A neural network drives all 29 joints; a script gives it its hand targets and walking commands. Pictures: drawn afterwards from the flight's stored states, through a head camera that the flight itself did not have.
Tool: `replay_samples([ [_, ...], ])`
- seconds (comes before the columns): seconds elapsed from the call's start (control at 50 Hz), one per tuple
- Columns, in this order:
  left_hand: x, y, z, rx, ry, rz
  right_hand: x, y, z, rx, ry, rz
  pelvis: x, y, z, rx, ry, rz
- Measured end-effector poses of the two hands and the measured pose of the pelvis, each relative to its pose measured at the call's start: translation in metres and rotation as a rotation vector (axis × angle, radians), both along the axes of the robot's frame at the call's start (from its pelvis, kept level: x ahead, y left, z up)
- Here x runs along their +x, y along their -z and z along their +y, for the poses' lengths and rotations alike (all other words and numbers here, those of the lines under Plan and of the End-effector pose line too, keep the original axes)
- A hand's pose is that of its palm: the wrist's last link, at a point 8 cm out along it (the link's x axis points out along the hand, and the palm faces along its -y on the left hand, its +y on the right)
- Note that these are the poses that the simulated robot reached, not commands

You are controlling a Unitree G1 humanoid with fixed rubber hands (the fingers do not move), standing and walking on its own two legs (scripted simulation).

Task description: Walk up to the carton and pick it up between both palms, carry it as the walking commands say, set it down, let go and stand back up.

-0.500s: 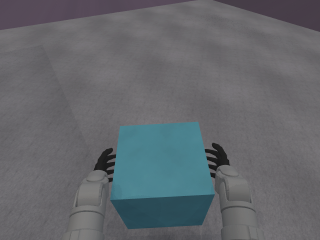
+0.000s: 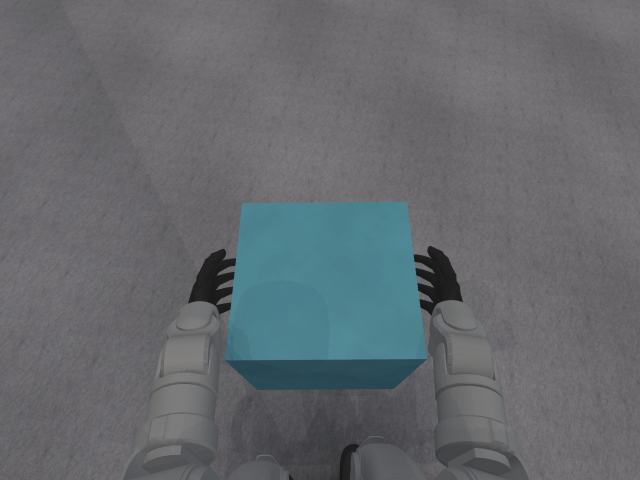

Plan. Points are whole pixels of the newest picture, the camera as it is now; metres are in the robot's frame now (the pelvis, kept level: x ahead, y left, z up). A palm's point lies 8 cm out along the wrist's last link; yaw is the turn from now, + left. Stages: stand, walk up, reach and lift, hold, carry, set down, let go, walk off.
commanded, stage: set down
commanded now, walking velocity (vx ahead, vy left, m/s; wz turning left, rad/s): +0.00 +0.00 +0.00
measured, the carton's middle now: (324, 304) +0.37 -0.01 -0.10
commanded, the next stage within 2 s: none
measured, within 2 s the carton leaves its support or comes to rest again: neither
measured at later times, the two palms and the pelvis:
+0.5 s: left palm (224, 310) +0.37 +0.14 -0.11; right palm (428, 308) +0.36 -0.17 -0.11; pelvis -0.03 +0.00 -0.06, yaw +1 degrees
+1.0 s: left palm (234, 307) +0.41 +0.14 -0.20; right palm (411, 307) +0.40 -0.17 -0.19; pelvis -0.03 +0.00 -0.14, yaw +0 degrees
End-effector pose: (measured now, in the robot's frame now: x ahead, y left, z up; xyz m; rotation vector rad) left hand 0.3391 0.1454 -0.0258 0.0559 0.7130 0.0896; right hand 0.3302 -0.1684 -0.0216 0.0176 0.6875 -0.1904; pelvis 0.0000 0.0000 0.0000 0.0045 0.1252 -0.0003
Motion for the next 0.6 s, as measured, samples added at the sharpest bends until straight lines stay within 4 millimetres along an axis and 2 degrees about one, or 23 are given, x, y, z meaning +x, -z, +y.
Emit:
replay_samples([
  [0.18,0.006,0.033,-0.001,-0.006,-0.009,-0.008,0.004,0.037,-0.001,0.019,0.009,-0.009,-0.008,0.018,0.004,0.002,0.003,0.118],
  [0.36,0.022,0.060,-0.002,-0.022,-0.018,-0.042,0.020,0.063,-0.002,0.027,0.015,-0.042,-0.021,0.044,0.003,0.002,-0.001,0.205],
  [0.6,0.035,0.103,-0.005,-0.033,-0.026,-0.020,0.035,0.104,-0.005,0.031,0.015,-0.020,-0.028,0.076,-0.002,0.010,-0.014,0.311],
])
